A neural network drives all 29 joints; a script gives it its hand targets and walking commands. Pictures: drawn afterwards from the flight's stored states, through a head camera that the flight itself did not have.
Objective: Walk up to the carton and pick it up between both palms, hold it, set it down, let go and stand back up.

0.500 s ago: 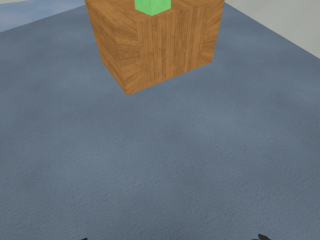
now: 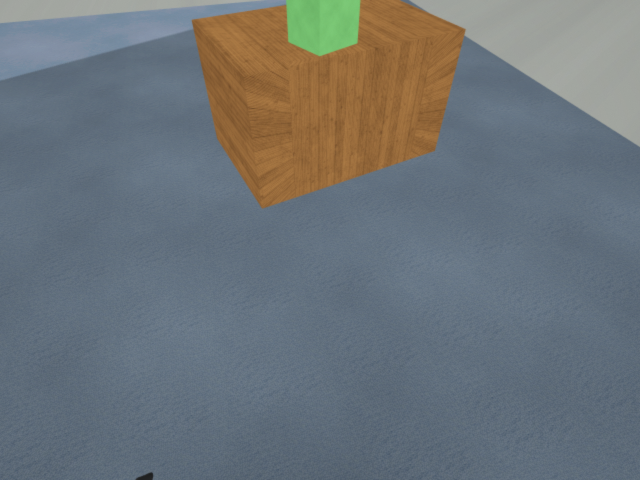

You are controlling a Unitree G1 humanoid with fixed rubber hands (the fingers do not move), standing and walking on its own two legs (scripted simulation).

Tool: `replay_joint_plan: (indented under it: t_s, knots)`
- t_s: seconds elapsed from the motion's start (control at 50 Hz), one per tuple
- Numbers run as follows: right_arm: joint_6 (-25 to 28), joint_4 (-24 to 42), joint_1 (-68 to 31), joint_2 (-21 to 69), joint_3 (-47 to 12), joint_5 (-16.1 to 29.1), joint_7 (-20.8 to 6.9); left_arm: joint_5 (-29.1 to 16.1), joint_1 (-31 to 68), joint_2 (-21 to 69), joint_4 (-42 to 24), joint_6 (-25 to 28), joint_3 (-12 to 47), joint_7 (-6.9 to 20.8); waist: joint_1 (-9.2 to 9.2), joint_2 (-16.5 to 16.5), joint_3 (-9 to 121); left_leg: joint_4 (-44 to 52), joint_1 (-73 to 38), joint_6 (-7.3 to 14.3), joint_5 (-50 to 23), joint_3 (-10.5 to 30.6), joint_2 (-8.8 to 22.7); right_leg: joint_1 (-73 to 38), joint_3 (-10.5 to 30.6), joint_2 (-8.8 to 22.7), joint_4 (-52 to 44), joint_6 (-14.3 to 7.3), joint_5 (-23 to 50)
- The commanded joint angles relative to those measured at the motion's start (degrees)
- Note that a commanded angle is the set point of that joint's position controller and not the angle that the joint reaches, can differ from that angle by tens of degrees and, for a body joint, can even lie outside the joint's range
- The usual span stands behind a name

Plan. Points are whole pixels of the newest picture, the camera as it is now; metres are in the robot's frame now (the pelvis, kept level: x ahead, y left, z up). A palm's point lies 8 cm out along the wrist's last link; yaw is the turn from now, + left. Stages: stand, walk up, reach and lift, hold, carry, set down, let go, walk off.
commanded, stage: walk up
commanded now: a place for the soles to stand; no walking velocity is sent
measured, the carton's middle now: (323, 9) +1.76 -0.02 +0.00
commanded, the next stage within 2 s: none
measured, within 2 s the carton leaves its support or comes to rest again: neither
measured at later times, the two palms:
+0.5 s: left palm out of the picture +0.13 +0.28 -0.16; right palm (432, 313) +0.41 -0.18 -0.11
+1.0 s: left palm (203, 295) +0.45 +0.23 -0.10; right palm (439, 216) +0.67 -0.25 -0.12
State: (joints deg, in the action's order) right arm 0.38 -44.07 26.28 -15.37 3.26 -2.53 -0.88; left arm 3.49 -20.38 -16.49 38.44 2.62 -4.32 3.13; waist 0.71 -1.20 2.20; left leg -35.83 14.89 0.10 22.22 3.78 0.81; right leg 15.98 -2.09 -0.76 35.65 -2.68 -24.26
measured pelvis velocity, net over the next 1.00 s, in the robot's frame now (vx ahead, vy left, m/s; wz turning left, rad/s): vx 0.49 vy -0.03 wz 0.39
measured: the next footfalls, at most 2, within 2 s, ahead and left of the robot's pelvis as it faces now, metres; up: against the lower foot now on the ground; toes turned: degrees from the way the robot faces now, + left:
left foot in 0.40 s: +0.32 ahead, +0.18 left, +0.00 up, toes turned +16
right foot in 0.82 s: +0.61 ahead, -0.11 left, +0.00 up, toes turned +13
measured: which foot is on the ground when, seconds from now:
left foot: down 0.00-0.00, up 0.02-0.38, down 0.40-0.86, up 0.88-1.00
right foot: down 0.00-0.44, up 0.46-0.80, down 0.82-1.00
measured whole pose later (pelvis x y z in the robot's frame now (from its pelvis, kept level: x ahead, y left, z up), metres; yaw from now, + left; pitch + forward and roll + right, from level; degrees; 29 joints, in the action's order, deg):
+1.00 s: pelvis +0.49 -0.03 -0.01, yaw +22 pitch -4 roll +1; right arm 0.5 -40.1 20.4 -15.8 3.0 -2.2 0.3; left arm 1.8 -20.9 -15.5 38.3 1.3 -1.0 1.9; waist -2.1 0.3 -3.4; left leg -74.2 27.2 1.0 25.2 1.6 0.1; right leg 17.6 -7.8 5.2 40.5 -1.1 -18.7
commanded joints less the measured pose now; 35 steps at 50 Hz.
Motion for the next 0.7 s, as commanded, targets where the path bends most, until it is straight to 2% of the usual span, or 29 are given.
replay_joint_plan:
  t_s: [0.0, 0.02, 0.04, 0.06, 0.08, 0.1, 0.14, 0.16, 0.18, 0.22, 0.26, 0.32, 0.34, 0.36, 0.38, 0.4, 0.42, 0.44, 0.46, 0.48, 0.5, 0.52, 0.54, 0.58, 0.62, 0.68]
  knots:
    - [1.4, 11.9, -14.0, -2.0, 0.1, -0.5, -0.1, 0.9, -11.9, -13.8, -1.2, 1.9, -3.8, -2.5, -10.5, -6.9, -7.8, -22.3, 42.0, -1.5, 10.6, -1.5, -3.0, -24.4, 39.8, 26.3, -27.6, -8.7, -27.6]
    - [0.9, 11.0, -11.4, -4.6, 0.8, -0.9, 0.0, 1.4, -8.0, -12.9, -1.1, 1.6, -3.3, -3.6, -7.87, -1.1, -11.7, -25.9, 40.4, -0.5, 9.2, 2.1, 1.0, -18.1, 39.3, 28.7, -28.6, -10.6, -29.3]
    - [0.6, 10.2, -9.4, -5.3, 1.1, -0.5, -0.5, 1.4, -6.2, -11.3, -1.0, 1.8, -2.7, -3.9, -6.77, 0.0, -14.0, -26.7, 37.9, -0.1, 6.4, 2.7, 2.7, -15.2, 34.7, 27.0, -28.0, -10.9, -25.6]
    - [0.8, 9.1, -7.1, -6.2, 1.5, -0.2, -0.9, 1.2, -5.3, -9.4, -0.3, 2.2, -1.7, -3.9, -5.64, 2.2, -14.7, -26.2, 34.8, 0.0, 2.1, 3.5, 3.1, -14.7, 28.4, 23.3, -27.3, -9.3, -19.6]
    - [1.2, 8.3, -5.6, -6.1, 1.7, 0.0, -1.3, 0.8, -4.2, -8.6, -0.1, 2.4, -1.2, -3.9, -4.91, 1.5, -14.2, -24.6, 32.3, -0.1, -0.9, 2.9, 3.1, -13.8, 21.2, 20.1, -26.8, -7.3, -13.3]
    - [1.4, 8.0, -4.2, -5.2, 1.6, 0.2, -1.7, 0.4, -2.9, -8.3, 0.3, 2.3, -0.9, -3.8, -4.05, -1.4, -13.5, -23.0, 30.4, -0.2, -3.1, 1.7, 3.3, -12.9, 15.3, 17.8, -26.4, -6.6, -9.0]
    - [1.3, 8.5, -4.3, -4.6, 1.6, 0.6, -2.3, -0.2, -1.4, -8.3, 1.7, 2.1, -0.5, -3.5, -3.29, -5.3, -14.2, -22.1, 27.1, -1.0, -8.3, -0.9, 3.2, -8.0, 8.2, 15.4, -27.3, -7.3, -5.9]
    - [1.1, 9.1, -5.2, -4.2, 1.6, 0.7, -2.5, -0.4, -1.0, -8.6, 2.1, 2.0, -0.5, -3.4, -3.05, -7.3, -14.9, -20.6, 25.9, -1.2, -10.6, -1.8, 3.5, -6.0, 6.1, 15.1, -27.8, -7.9, -5.7]
    - [1.1, 9.9, -7.0, -4.2, 1.5, 0.9, -2.6, -0.5, -1.0, -7.9, 2.6, 2.1, -0.2, -3.3, -2.99, -7.7, -16.3, -18.2, 25.1, -1.0, -12.5, -2.4, 3.9, -4.4, 4.2, 14.6, -28.1, -7.9, -4.3]
    - [1.4, 11.8, -11.6, -3.9, 1.6, 1.1, -2.7, -0.9, -2.9, -7.4, 3.4, 2.2, 0.2, -2.9, -3.82, -6.7, -17.7, -11.6, 22.7, -0.3, -15.5, -3.8, 4.3, -3.5, 0.8, 14.0, -27.4, -7.1, 0.5]
    - [2.0, 12.7, -13.4, -3.0, 1.5, 1.3, -2.6, -0.9, -4.2, -8.4, 4.0, 2.1, 0.0, -2.8, -3.95, -6.6, -17.0, -5.5, 18.4, 0.7, -17.0, -6.2, 3.2, -4.0, -3.1, 13.7, -26.0, -6.7, 7.0]
    - [2.5, 12.9, -12.0, -3.0, 1.9, -0.1, -1.6, -0.8, -5.9, -9.9, 4.0, 1.4, -0.3, -3.0, -3.24, -3.5, -13.3, -1.9, 10.1, 2.5, -15.3, -8.7, 0.8, -5.6, -4.0, 16.2, -19.9, -7.4, 13.5]
    - [2.7, 12.2, -8.3, -3.5, 2.3, -0.5, -0.9, -0.8, -5.6, -10.4, 3.5, 1.1, -0.2, -3.1, -1.52, -2.0, -11.6, -0.6, 5.3, 3.3, -13.4, -9.3, -0.4, -5.6, -5.2, 16.3, -13.9, -7.3, 18.3]
    - [2.9, 10.8, -2.3, -4.5, 3.0, -1.0, -0.1, -0.8, -5.6, -10.4, 3.1, 0.8, 0.2, -3.0, 1.25, 0.9, -8.1, 1.1, -2.1, 4.3, -12.4, -9.9, -2.1, -4.9, -7.4, 15.3, -4.7, -6.5, 23.3]
    - [3.2, 8.2, 6.1, -6.3, 3.9, -1.8, 1.1, -0.9, -7.4, -9.2, 3.0, 0.5, 1.0, -3.0, 4.46, 6.4, -1.9, 1.2, -12.8, 5.4, -9.9, -8.8, -3.4, -3.2, -11.4, 11.9, 11.1, -4.6, 25.5]
    - [3.2, 6.8, 14.3, -10.3, 5.0, -2.0, 2.0, -0.6, -11.1, -8.1, 2.2, 0.1, 1.7, -2.7, 7.73, 10.7, 7.8, -0.6, -27.0, 8.3, -2.0, 3.7, 3.4, 4.2, -10.3, 8.4, 27.6, -2.5, 17.3]
    - [3.2, 8.4, 14.8, -17.4, 6.3, -1.9, 2.8, -1.7, -14.3, -7.1, -1.0, -0.5, 2.0, -2.0, 6.26, 21.2, 11.7, 8.2, -36.3, 16.6, 3.7, 38.5, 19.7, 20.4, -7.8, 0.8, 41.6, 1.2, -5.3]
    - [2.6, 8.5, 12.8, -17.4, 6.6, -0.1, 3.5, -2.0, -10.5, -10.9, -2.2, -1.5, 1.0, -1.9, 7.55, 14.6, 12.2, 15.6, -35.9, 22.2, 11.5, 51.6, 24.8, 25.6, -0.5, 1.8, 47.4, 1.8, -7.0]
    - [2.4, 9.7, 9.1, -15.5, 5.7, 0.6, 4.1, -1.0, -3.5, -12.6, -3.8, -2.0, 0.4, -1.7, 7.38, 8.9, 7.8, 18.8, -30.0, 21.7, 13.7, 50.1, 24.9, 27.8, 3.5, 4.1, 52.7, 1.7, -3.5]
    - [2.6, 10.6, 7.1, -13.7, 4.2, 0.9, 4.5, -0.6, 0.6, -11.9, -5.2, -1.6, 0.4, -1.5, 6.6, 3.6, 3.3, 18.1, -24.3, 18.4, 1.9, 40.7, 22.6, 27.2, 4.8, 5.5, 53.0, 1.2, -0.3]
    - [2.8, 10.4, 5.1, -12.7, 3.6, 0.8, 4.7, -0.6, 2.8, -9.0, -6.3, -1.2, 0.9, -1.2, 5.19, 1.3, -0.9, 15.8, -17.3, 16.2, -11.5, 31.0, 20.2, 25.7, 4.5, 6.9, 51.0, 1.3, 1.4]
    - [3.3, 10.1, 2.2, -11.2, 3.1, 0.6, 4.2, -0.6, 2.3, -6.9, -6.4, -1.1, 1.1, -0.8, 3.32, 1.1, -3.7, 14.8, -9.7, 14.5, -20.1, 22.9, 17.2, 22.2, 4.4, 8.7, 45.3, 1.7, 2.7]
    - [3.8, 9.6, -0.7, -10.1, 2.8, 0.5, 3.5, -0.7, -0.2, -5.2, -6.3, -1.0, 1.1, -0.3, 1.15, 2.9, -5.1, 15.2, -3.4, 13.5, -19.7, 17.9, 14.5, 18.7, 4.4, 9.4, 41.6, 2.1, 2.8]
    - [4.6, 9.1, -5.4, -9.3, 2.4, 0.3, 2.8, -1.3, -3.5, -3.3, -5.5, -1.5, 1.3, 0.7, -2.01, 6.1, -6.6, 17.1, 4.1, 12.7, -14.1, 11.2, 11.0, 15.1, 3.2, 9.2, 35.1, 3.0, 4.9]
    - [5.5, 8.9, -7.8, -10.1, 2.3, -0.1, 2.6, -2.0, -2.0, -2.0, -6.4, -2.0, 1.6, 1.8, -3.12, 8.9, -8.7, 18.7, 8.8, 13.6, -11.1, 8.1, 10.2, 13.7, 3.0, 10.1, 24.7, 3.5, 7.4]
    - [6.2, 8.1, -7.9, -10.9, 2.9, -0.4, 2.2, -1.8, 0.9, -2.3, -6.7, -1.7, 1.3, 2.4, -2.32, 9.6, -7.7, 17.8, 12.1, 12.5, -4.1, 4.2, 8.8, 7.3, 1.4, 9.9, 11.0, 3.2, 15.4]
